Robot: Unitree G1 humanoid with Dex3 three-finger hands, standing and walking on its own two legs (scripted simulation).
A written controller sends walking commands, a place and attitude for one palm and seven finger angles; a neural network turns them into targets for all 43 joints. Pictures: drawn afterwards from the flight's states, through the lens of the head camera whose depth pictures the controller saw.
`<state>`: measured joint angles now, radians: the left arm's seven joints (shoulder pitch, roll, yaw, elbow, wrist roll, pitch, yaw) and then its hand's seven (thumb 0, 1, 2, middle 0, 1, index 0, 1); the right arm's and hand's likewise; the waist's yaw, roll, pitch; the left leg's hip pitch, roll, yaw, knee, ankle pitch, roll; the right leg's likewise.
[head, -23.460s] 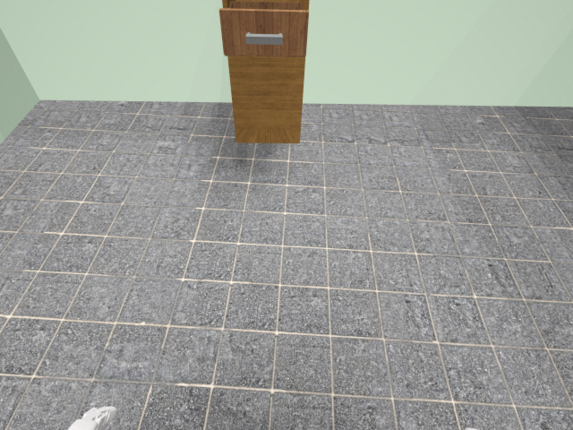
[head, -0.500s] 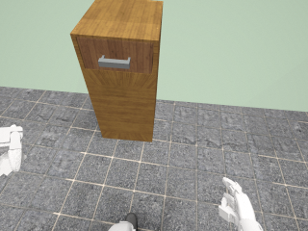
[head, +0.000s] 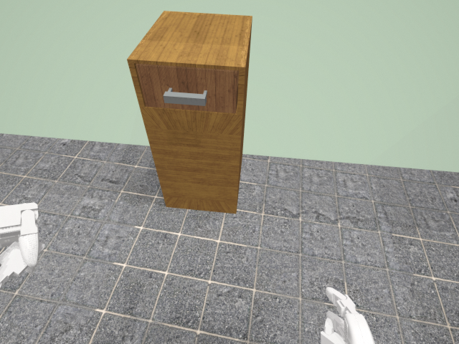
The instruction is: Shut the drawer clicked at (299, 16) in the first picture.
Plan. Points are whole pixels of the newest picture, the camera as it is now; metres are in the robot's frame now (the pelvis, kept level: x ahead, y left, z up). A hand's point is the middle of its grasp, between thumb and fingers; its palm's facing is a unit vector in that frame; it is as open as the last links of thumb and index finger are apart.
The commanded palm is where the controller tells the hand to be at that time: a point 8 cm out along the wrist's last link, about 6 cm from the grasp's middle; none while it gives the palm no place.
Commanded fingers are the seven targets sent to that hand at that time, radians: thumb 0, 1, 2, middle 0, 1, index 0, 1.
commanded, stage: stop stepping back and stand still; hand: left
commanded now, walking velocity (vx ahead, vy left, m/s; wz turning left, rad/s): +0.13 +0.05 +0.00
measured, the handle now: (186, 95) +0.86 +0.17 -0.04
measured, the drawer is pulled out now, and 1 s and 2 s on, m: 0.00 0.00 0.00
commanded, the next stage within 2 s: let the arm hang, fingers relaxed in 0.18 s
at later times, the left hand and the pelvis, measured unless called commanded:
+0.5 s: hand out of the picture +0.12 +0.20 -0.12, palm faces +0.03 -0.97 -0.25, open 3.1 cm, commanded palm none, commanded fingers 0.00 0.90 0.90 -0.92 -1.08 -0.92 -1.08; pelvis -0.01 +0.01 -0.01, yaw +1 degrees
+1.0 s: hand out of the picture -0.06 +0.19 -0.17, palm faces +0.06 -0.97 -0.23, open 6.7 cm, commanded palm none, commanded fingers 0.00 0.90 0.90 -0.20 -0.30 -0.20 -0.30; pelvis -0.03 +0.01 +0.00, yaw +1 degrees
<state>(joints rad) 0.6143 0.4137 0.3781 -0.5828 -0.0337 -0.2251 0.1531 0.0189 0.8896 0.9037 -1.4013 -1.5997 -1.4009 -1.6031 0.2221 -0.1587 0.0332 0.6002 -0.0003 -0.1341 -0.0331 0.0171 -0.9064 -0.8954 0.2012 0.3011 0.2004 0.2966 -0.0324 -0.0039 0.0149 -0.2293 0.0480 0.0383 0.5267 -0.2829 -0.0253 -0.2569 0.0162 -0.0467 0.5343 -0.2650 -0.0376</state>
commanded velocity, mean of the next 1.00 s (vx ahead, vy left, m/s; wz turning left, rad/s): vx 0.01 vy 0.00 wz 0.00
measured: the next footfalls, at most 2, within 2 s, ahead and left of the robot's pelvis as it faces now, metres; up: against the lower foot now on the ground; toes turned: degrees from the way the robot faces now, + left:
none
